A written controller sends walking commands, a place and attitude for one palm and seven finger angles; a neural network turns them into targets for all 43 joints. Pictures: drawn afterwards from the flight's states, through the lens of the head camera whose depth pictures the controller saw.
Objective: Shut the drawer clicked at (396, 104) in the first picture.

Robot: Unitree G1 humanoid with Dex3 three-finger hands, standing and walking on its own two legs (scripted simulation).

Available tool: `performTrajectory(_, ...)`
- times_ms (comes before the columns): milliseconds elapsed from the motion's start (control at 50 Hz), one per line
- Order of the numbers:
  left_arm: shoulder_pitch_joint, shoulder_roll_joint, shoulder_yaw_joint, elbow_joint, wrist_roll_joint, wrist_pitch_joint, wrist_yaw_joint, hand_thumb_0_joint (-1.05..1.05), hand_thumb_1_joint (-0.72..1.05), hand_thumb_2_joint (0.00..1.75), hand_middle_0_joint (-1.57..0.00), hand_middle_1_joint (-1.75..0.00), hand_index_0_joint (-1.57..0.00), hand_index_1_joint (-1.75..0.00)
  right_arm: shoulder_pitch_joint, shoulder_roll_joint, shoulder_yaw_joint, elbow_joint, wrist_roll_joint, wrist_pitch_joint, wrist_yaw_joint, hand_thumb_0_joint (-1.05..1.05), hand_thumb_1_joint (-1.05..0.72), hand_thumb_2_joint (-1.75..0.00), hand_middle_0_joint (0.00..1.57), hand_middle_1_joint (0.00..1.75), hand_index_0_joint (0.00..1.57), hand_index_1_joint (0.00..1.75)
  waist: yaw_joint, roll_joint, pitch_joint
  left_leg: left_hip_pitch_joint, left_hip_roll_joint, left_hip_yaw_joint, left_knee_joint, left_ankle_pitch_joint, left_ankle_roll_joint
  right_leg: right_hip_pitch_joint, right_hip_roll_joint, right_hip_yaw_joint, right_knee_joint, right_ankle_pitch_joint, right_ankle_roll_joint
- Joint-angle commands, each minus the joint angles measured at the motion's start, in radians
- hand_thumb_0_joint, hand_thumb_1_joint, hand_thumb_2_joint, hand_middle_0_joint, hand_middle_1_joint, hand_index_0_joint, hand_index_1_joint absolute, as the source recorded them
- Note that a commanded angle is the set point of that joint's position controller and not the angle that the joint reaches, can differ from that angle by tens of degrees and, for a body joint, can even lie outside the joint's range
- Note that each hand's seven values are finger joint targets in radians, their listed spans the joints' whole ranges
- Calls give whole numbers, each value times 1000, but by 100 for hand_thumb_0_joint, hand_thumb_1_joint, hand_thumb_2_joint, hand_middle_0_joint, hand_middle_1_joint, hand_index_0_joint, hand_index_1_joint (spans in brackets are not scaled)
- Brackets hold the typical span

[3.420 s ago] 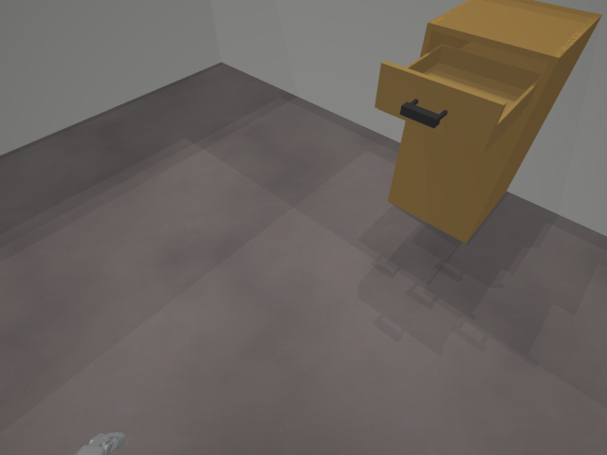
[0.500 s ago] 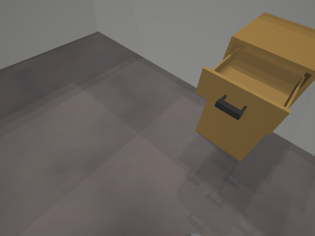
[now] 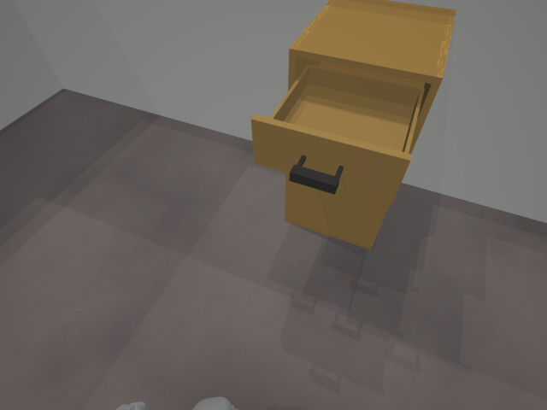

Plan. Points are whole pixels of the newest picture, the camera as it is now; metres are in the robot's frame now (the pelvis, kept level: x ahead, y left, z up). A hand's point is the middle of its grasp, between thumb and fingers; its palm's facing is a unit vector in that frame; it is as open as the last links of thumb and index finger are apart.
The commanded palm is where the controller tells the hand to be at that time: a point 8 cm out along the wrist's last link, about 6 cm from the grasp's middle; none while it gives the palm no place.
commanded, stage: turn to face it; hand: left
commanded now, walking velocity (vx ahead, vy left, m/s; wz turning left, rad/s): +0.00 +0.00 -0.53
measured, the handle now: (317, 172) +0.60 -0.06 -0.06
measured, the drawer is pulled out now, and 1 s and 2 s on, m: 0.30 0.30 0.30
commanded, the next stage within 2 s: take the last steps up to it in 0.42 s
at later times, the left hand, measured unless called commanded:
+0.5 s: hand out of the picture +0.13 +0.18 -0.16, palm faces -0.24 -0.94 -0.23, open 7.4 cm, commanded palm none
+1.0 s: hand out of the picture +0.09 +0.19 -0.18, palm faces -0.28 -0.95 -0.14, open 7.4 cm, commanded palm none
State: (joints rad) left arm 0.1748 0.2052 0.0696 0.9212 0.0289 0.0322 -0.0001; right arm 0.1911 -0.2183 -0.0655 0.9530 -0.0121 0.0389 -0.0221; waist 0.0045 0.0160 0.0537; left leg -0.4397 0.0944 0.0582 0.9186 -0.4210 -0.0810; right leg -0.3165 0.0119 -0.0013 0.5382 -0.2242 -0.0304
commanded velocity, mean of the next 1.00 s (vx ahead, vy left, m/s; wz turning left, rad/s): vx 0.15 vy -0.03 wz -0.23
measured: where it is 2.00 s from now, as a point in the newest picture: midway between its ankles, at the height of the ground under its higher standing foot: (321, 402)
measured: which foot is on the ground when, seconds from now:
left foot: up 0.00-0.10, down 0.12-0.50, up 0.52-0.88, down 0.90-1.00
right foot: down 0.00-0.12, up 0.14-0.48, down 0.50-0.92, up 0.94-1.00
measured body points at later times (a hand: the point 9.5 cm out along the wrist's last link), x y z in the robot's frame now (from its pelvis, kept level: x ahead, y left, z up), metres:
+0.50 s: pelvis +0.00 +0.01 +0.00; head +0.03 +0.00 +0.44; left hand +0.15 +0.23 -0.14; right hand -0.05 -0.22 -0.16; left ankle +0.03 +0.14 -0.73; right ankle -0.04 -0.09 -0.74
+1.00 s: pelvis +0.06 +0.01 +0.00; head +0.07 +0.04 +0.45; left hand +0.11 +0.24 -0.17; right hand +0.02 -0.23 -0.13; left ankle +0.07 +0.11 -0.73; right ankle -0.04 -0.08 -0.68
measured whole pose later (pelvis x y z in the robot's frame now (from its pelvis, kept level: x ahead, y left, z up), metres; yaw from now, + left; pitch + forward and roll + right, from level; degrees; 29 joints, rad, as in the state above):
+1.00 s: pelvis +0.06 +0.01 +0.00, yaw -20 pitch +0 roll -1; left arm 0.35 0.20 0.07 1.10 0.03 0.02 -0.02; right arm 0.27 -0.15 -0.03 1.00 -0.03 -0.06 -0.02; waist 0.01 -0.05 0.00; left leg -0.22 0.06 0.15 0.54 -0.32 0.02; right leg -0.33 0.01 -0.02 0.92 -0.42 -0.03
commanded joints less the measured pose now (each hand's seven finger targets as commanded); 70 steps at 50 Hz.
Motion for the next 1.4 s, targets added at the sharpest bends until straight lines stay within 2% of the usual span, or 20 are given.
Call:
performTrajectory(0,-2,219,60,-80,-2,-5,8,0,90,90,-20,-30,-20,-30,38,-59,-8,-87,2,-27,-4,0,-90,-90,20,30,20,30,6,-180,-91,60,-39,13,-167,7,7,67,-220,292,-180,196,-152)
performTrajectory(60,-44,193,55,-90,-13,4,5,0,90,90,-20,-30,-20,-30,136,-77,-7,-67,5,-44,-13,0,-90,-90,20,30,20,30,-43,-142,-117,269,-41,15,-481,178,20,-8,-155,261,-70,189,-73)
performTrajectory(100,-25,90,34,-135,-21,10,-9,0,90,90,-20,-30,-20,-30,145,-231,-28,-94,-12,-51,-15,0,-90,-90,20,30,20,30,-39,316,-78,339,343,-396,-706,225,174,-281,52,25,306,-315,49)
performTrajectory(120,-38,126,41,-122,-1,16,-8,0,90,90,-20,-30,-20,-30,113,-219,-25,-98,-16,-50,-17,0,-90,-90,20,30,20,30,-49,277,-59,244,387,-419,-716,185,215,-266,5,71,496,-344,59)
performTrajectory(220,12,95,38,-74,-7,22,-25,0,90,90,-20,-30,-20,-30,26,-130,-4,-107,-15,-61,-21,0,-90,-90,20,30,20,30,4,147,-55,286,202,-67,-623,481,192,-244,-32,13,615,-169,87)
performTrajectory(360,-68,56,11,-83,-10,11,-17,0,90,90,-20,-30,-20,-30,147,-161,-30,-29,-16,-46,-11,0,-90,-90,20,30,20,30,-65,193,-81,388,245,-22,-536,707,222,-102,-31,-80,238,-261,70)
performTrajectory(440,58,81,17,-35,-10,-10,-8,0,90,90,-20,-30,-20,-30,112,-162,-36,-20,-5,-39,-1,0,-90,-90,20,30,20,30,-1,137,-126,280,205,49,-396,540,133,156,-34,-86,-133,46,39)
performTrajectory(480,125,243,44,-8,-3,-28,15,0,90,90,-20,-30,-20,-30,71,-36,-4,-68,4,-30,9,0,-90,-90,20,30,20,30,33,-272,-113,-106,29,133,-81,-157,17,353,-398,311,-220,492,-115)
performTrajectory(540,68,167,34,-5,-10,-22,22,0,90,90,-20,-30,-20,-30,44,-67,-8,-33,-10,-2,-4,0,-90,-90,20,30,20,30,16,-243,-55,-135,19,-39,167,-75,28,204,-308,255,-281,152,-170)
performTrajectory(760,156,142,25,65,0,-63,8,0,90,90,-20,-30,-20,-30,-10,-32,-6,-28,-17,-52,28,0,-90,-90,20,30,20,30,32,-143,10,-44,1,16,-136,-5,39,178,-269,266,-340,-164,-187)
performTrajectory(840,113,138,23,83,-11,-59,1,0,90,90,-20,-30,-20,-30,121,-19,6,21,-14,-75,17,0,-90,-90,20,30,20,30,-33,-124,4,246,-41,72,-421,150,53,44,-188,184,-246,-195,-126)
performTrajectory(860,122,100,15,87,-13,-58,-3,0,90,90,-20,-30,-20,-30,194,-43,2,52,-13,-85,10,0,-90,-90,20,30,20,30,-60,-38,-10,409,-16,38,-501,134,59,-68,-137,147,-141,-218,-94)
performTrajectory(900,82,27,1,35,-15,-59,-15,0,90,90,-20,-30,-20,-30,356,-208,-30,79,-29,-85,-5,0,-90,-90,20,30,20,30,-118,318,11,483,384,-504,-774,-209,216,-347,25,-60,347,-338,-9)
performTrajectory(920,19,71,10,27,4,-50,-14,0,90,90,-20,-30,-20,-30,342,-183,-21,88,-26,-86,-13,0,-90,-90,20,30,20,30,-122,244,68,392,397,-533,-819,-237,222,-376,-26,25,503,-294,-14)
performTrajectory(1040,101,15,6,102,0,-47,-29,0,90,90,-20,-30,-20,-30,244,-48,21,94,-9,-124,-19,0,-90,-90,20,30,20,30,-20,112,43,383,211,-71,-732,424,189,-329,-97,-4,574,-18,34)
performTrajectory(1200,-96,-22,-12,52,-6,-51,-32,0,90,90,-20,-30,-20,-30,337,-37,9,164,-18,-111,-11,0,-90,-90,20,30,20,30,-67,142,102,384,199,22,-695,561,205,-263,-102,-116,214,0,28)
performTrajectory(1300,105,26,10,114,-2,-76,-24,0,90,90,-20,-30,-20,-30,285,-54,-2,172,-12,-100,-6,0,-90,-90,20,30,20,30,49,77,-28,311,155,64,-435,606,157,150,-27,-169,-13,62,-8)
performTrajectory(1320,252,92,27,161,2,-89,-15,0,90,90,-20,-30,-20,-30,289,-36,-2,175,-2,-102,3,0,-90,-90,20,30,20,30,112,-19,-120,174,115,92,-216,493,124,389,-112,-65,-40,66,-39)
performTrajectory(1340,357,217,57,183,2,-97,0,0,90,90,-20,-30,-20,-30,349,44,16,149,11,-104,8,0,-90,-90,20,30,20,30,123,-315,-251,-81,-34,131,124,-91,77,607,-415,340,-147,114,-138)
performTrajectory(1380,255,203,45,155,-19,-86,10,0,90,90,-20,-30,-20,-30,250,31,6,118,8,-84,3,0,-90,-90,20,30,20,30,89,-237,-164,-131,-1,-42,387,-124,102,359,-457,392,-293,14,-181)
